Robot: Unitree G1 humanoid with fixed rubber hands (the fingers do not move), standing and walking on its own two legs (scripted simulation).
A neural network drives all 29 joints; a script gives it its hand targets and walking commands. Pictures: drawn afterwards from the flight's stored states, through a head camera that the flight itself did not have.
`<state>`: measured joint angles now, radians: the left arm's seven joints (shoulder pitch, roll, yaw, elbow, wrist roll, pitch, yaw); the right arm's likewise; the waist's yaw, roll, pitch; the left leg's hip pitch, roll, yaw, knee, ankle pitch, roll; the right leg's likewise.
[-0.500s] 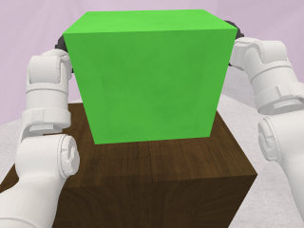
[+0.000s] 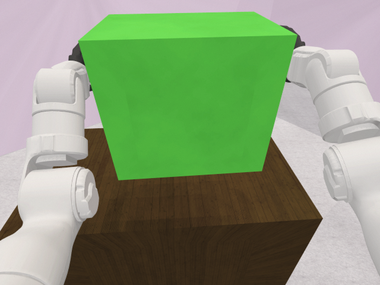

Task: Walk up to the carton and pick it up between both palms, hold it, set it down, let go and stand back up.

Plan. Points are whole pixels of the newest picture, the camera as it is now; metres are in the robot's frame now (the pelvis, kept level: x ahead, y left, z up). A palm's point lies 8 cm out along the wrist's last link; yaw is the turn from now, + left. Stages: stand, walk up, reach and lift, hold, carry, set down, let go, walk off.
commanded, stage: hold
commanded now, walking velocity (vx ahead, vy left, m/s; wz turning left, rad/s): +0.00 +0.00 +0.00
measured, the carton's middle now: (187, 94) +0.39 +0.01 +0.28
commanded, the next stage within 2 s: none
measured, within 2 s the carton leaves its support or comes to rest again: neither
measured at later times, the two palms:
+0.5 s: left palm (80, 74) +0.38 +0.20 +0.33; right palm (293, 62) +0.37 -0.19 +0.35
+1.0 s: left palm (77, 73) +0.38 +0.21 +0.33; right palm (290, 60) +0.37 -0.18 +0.35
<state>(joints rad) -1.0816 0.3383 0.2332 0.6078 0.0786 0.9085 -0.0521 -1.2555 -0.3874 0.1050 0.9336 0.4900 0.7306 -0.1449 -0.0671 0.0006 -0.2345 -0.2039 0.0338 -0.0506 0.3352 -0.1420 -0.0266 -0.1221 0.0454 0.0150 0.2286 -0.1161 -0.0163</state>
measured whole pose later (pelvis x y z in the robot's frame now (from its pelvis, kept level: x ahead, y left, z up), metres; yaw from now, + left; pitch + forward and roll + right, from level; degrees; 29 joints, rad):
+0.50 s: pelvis +0.00 +0.00 +0.00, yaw +0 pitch +0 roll -1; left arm -1.08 0.34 0.23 0.60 0.07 0.92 -0.05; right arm -1.26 -0.39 0.11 0.93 0.50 0.74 -0.15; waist -0.07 0.00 -0.24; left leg -0.20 0.03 -0.05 0.34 -0.14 -0.03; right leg -0.12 0.05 0.02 0.23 -0.12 -0.01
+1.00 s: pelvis +0.00 +0.00 +0.00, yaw +0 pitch +1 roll -1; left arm -1.10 0.35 0.22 0.63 0.06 0.91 -0.05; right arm -1.27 -0.39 0.12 0.94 0.50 0.74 -0.15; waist -0.07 0.00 -0.24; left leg -0.21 0.03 -0.06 0.34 -0.14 -0.03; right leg -0.12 0.05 0.03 0.23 -0.12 -0.02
